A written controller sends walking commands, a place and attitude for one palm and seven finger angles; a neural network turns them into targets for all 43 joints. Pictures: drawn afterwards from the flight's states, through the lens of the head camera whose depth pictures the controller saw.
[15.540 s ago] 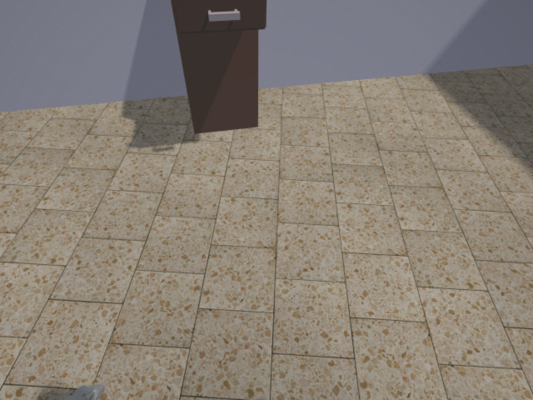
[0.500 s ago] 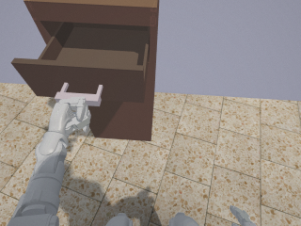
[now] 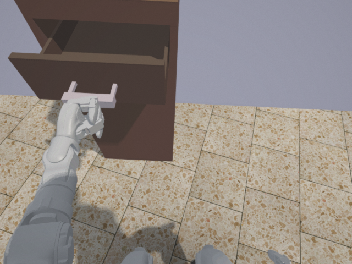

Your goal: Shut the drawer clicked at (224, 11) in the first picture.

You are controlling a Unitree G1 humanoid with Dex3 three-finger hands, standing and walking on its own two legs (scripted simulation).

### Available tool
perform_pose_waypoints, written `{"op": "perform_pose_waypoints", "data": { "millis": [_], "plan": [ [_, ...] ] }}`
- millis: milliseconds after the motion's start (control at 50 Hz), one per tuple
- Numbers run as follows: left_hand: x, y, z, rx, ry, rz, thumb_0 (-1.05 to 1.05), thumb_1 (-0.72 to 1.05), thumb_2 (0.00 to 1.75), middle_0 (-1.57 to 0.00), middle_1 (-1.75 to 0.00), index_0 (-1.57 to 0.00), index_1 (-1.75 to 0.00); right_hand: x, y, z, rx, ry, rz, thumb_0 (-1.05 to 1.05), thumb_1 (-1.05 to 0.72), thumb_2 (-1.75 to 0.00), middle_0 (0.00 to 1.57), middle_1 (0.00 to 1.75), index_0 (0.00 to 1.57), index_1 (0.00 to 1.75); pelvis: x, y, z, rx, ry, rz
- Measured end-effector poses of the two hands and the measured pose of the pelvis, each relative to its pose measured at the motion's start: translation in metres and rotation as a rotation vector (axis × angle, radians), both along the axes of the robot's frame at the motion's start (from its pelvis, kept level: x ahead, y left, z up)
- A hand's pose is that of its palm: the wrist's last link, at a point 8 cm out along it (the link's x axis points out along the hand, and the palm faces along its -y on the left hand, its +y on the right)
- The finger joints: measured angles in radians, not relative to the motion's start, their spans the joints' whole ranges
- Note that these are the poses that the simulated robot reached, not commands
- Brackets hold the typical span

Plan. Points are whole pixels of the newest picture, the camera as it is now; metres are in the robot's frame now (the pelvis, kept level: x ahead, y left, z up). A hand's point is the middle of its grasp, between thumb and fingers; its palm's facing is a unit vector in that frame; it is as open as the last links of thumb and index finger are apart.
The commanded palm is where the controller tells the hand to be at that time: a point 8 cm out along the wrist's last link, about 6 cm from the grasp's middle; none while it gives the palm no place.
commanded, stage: push the drawer shut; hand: left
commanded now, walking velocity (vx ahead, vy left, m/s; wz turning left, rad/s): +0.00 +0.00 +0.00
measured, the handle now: (91, 93) +0.50 +0.21 +0.06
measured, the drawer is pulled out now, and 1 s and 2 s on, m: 0.15 0.04 0.00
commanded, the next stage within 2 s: pull the fist back off the drawer in 1.64 s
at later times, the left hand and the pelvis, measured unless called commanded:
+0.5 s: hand (103, 103) +0.47 +0.18 +0.06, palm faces -0.06 -1.00 -0.03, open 3.2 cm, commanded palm +0.47 +0.22 +0.06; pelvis -0.01 +0.00 -0.01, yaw -1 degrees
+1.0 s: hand (108, 83) +0.54 +0.17 +0.06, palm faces -0.04 -1.00 -0.03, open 3.2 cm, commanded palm +0.54 +0.21 +0.06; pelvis -0.01 +0.01 -0.02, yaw -2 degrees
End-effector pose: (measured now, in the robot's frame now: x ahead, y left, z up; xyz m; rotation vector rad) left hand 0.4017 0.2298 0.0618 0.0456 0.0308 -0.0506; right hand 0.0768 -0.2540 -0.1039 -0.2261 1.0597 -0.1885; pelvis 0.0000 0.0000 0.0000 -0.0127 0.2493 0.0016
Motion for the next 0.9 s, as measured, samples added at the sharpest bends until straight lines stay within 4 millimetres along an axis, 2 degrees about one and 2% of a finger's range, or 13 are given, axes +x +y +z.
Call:
{"op": "perform_pose_waypoints", "data": {
  "millis": [200, 460, 680, 900],
  "plan": [
    [0.019, 0.002, 0.001, -0.004, 0.001, -0.006, 0.01, 0.8, 0.92, -1.4, -1.6, -1.4, -1.6, -0.018, -0.003, -0.005, -0.008, 0.05, -0.019, 0.01, -0.91, -0.9, 0.21, 0.3, 0.2, 0.3, -0.004, -0.001, -0.004, -0.004, 0.019, -0.003],
    [0.048, 0.002, 0.002, -0.013, 0.003, -0.007, 0.02, 0.78, 0.91, -1.4, -1.6, -1.4, -1.6, -0.058, -0.007, -0.011, -0.027, 0.15, -0.061, 0.01, -0.91, -0.9, 0.2, 0.3, 0.2, 0.3, -0.009, 0.0, -0.012, -0.013, 0.064, -0.008],
    [0.076, -0.002, 0.003, -0.014, 0.008, 0.003, 0.04, 0.8, 0.92, -1.4, -1.6, -1.4, -1.6, -0.088, -0.004, -0.013, -0.034, 0.226, -0.095, 0.01, -0.91, -0.9, 0.21, 0.3, 0.2, 0.3, -0.012, 0.003, -0.018, -0.022, 0.101, -0.016],
    [0.103, -0.003, 0.005, -0.013, 0.02, 0.006, 0.05, 0.79, 0.92, -1.4, -1.6, -1.4, -1.6, -0.108, 0.003, -0.011, -0.036, 0.291, -0.12, 0.01, -0.91, -0.9, 0.21, 0.3, 0.2, 0.3, -0.009, 0.006, -0.02, -0.03, 0.132, -0.021]
  ]
}}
